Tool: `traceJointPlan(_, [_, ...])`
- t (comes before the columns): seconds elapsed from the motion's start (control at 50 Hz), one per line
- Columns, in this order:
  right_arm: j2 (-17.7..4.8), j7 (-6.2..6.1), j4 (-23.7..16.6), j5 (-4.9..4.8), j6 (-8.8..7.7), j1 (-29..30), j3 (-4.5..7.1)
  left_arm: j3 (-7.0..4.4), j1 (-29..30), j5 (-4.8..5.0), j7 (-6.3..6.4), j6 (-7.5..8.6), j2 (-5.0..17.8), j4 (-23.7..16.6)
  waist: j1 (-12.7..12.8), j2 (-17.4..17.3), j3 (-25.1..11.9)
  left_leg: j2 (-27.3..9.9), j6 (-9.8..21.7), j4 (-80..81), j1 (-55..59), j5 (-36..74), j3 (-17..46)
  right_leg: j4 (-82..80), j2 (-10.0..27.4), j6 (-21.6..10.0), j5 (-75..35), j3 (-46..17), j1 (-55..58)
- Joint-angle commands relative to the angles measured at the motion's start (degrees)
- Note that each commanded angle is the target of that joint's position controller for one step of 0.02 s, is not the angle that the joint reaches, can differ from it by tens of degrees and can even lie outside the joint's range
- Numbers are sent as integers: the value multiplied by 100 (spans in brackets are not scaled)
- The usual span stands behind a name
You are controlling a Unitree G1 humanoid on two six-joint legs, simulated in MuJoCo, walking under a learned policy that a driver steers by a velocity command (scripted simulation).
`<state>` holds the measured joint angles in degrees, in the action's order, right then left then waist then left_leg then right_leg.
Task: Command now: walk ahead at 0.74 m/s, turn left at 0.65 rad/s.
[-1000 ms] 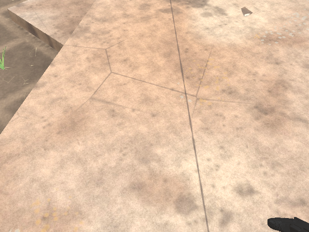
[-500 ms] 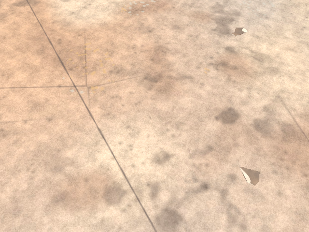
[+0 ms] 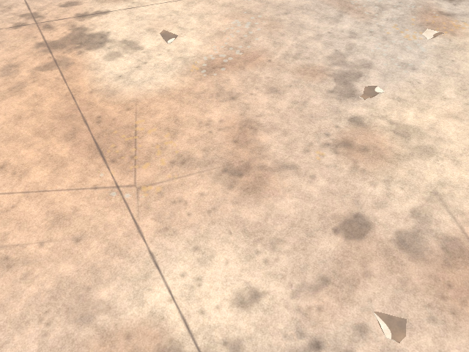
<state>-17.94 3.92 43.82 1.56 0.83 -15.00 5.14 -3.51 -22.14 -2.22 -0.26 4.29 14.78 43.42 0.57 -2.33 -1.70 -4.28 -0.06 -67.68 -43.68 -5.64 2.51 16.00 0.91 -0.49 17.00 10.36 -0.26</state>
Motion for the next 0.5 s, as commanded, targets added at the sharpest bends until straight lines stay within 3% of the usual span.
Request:
traceJointPlan(0.02, [-242,124,-502,22,-1,761,25,-146,110,-22,33,142,652,-203,44,784,935,-75,13,112,-864,493,-46,-1240,1454,-426,355,-463,-391])
traceJointPlan(0.1, [-186,229,-677,69,-18,1345,-72,-154,-121,-30,119,174,695,73,135,645,1266,-220,368,1133,-970,424,-512,-1414,1546,-407,-97,113,281])
traceJointPlan(0.14, [-93,258,-825,50,-20,1694,-154,-144,-330,-48,144,142,709,252,242,609,1389,-208,617,1605,-897,107,-868,-1316,1569,-408,-958,431,720])
traceJointPlan(0.16, [-34,241,-893,27,-19,1756,-198,-137,-344,-48,148,112,746,319,201,614,1374,-111,773,1902,-657,-125,-1069,-1085,1545,-382,-2065,649,877])
traceJointPlan(0.2, [-48,124,-899,-52,-8,1466,-215,-146,-280,-34,178,36,982,377,-75,789,899,427,1122,2247,465,-642,-1571,-164,1557,-328,-5883,925,1105])
traceJointPlan(0.22, [-184,61,-782,-91,-16,934,-159,-179,-239,-55,196,-51,1183,383,-388,925,491,734,1268,2222,1098,-1079,-1668,696,1647,-342,-7391,931,1253])
traceJointPlan(0.24, [-433,3,-578,-119,-48,42,-47,-238,-101,-62,189,-146,1415,329,-831,1040,-30,1012,1400,2234,2143,-1557,-1638,1924,1742,-402,-8027,865,1019])
traceJointPlan(0.26, [-752,-83,-223,-81,-133,-1114,129,-256,70,10,139,-173,1527,227,-1347,815,-621,1227,1553,2762,3871,-1505,-1270,3611,1686,-377,-7230,724,85])
traceJointPlan(0.28, [-1298,-215,-10,-16,-103,-1406,344,-125,-48,22,51,-115,1027,86,-1181,-148,-838,537,1807,3381,5543,-2731,316,5549,1028,-120,-3432,629,-1969])
traceJointPlan(0.3, [-1850,-202,-140,-36,-29,-1004,474,-10,348,74,-32,40,548,-477,-720,-1196,-1003,-772,2618,4739,6388,-3818,3835,7481,-303,239,902,-201,-4204])
traceJointPlan(0.32, [-1672,-192,-208,-47,-22,-1081,429,0,1298,31,-20,167,818,-798,-980,-29,-865,-887,2417,5172,6326,-3110,4266,7571,-56,157,365,-1325,-4866])
traceJointPlan(0.34, [-1584,-263,-53,-54,-63,-1144,409,56,1355,71,-21,272,730,-877,-806,177,-438,-935,2283,5327,5743,-2518,3880,7284,214,78,180,-1419,-4831])
traceJointPlan(0.36, [-1300,-314,-7,-32,-132,-990,332,99,1157,43,-7,303,698,-772,-463,600,4,-738,2057,5369,4933,-1964,3331,6627,488,38,26,-1425,-4525])
traceJointPlan(0.4, [-901,-390,-103,-62,-274,-455,162,135,847,-151,-20,117,658,-671,25,547,306,-205,1916,5406,3793,-1396,2425,6005,696,172,89,-1474,-3897])
traceJointPlan(0.42, [-790,-385,-140,-117,-345,-402,103,144,799,-205,-45,0,657,-660,111,492,380,-38,1948,5502,3467,-1307,2240,5774,752,266,172,-1454,-3798])
traceJointPlan(0.46, [-804,-349,-149,-168,-461,-485,75,196,1186,-229,-91,-144,598,-823,93,415,662,191,1949,5769,2842,-1095,1947,5060,809,428,76,-1221,-3800])
traceJointPlan(0.5, [-729,-341,-63,-127,-559,-679,35,285,1800,-149,-160,-138,478,-1038,-92,247,954,336,1786,6097,2716,-345,1516,3949,771,418,-881,-891,-3885])
